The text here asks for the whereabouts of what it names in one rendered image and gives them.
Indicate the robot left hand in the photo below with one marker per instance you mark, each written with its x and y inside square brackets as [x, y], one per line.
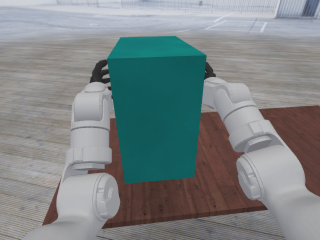
[98, 73]

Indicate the robot right hand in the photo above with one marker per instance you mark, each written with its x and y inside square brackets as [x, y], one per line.
[209, 71]

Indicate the robot right upper arm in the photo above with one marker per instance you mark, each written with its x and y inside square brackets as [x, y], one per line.
[273, 176]

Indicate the robot left upper arm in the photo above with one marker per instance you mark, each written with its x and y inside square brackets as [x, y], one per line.
[84, 203]

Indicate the carton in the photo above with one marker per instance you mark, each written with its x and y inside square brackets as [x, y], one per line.
[157, 87]

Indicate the table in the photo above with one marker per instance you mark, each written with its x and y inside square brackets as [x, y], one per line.
[215, 189]

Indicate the robot left forearm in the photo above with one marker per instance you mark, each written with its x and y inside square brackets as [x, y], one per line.
[90, 127]

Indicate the robot right forearm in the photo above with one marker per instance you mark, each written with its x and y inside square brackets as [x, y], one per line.
[248, 130]

